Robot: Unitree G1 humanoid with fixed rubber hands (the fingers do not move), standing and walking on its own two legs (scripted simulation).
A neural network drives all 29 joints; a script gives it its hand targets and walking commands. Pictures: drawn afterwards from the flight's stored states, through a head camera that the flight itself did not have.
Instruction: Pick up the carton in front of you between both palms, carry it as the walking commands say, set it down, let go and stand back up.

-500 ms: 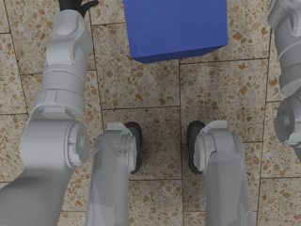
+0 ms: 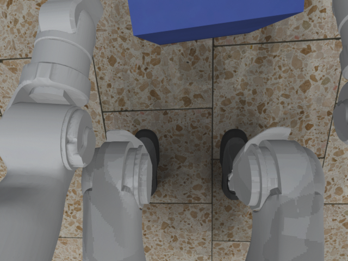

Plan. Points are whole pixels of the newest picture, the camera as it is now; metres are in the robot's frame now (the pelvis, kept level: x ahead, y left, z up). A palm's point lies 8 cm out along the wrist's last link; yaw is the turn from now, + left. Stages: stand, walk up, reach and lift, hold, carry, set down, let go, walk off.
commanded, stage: reach and lift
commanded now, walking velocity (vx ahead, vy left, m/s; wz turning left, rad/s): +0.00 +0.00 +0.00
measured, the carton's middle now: out of the picture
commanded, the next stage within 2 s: none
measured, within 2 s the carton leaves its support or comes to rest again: leaves its support in 0.70 s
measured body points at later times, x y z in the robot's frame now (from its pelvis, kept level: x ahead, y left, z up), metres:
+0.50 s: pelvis -0.01 +0.00 +0.00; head +0.38 -0.03 +0.22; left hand +0.58 +0.12 -0.18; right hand +0.59 -0.19 -0.18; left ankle +0.11 +0.13 -0.33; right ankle +0.10 -0.12 -0.33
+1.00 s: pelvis -0.01 +0.01 +0.06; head +0.29 -0.03 +0.40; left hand +0.54 +0.10 -0.02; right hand +0.53 -0.20 -0.02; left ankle +0.11 +0.14 -0.33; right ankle +0.10 -0.12 -0.33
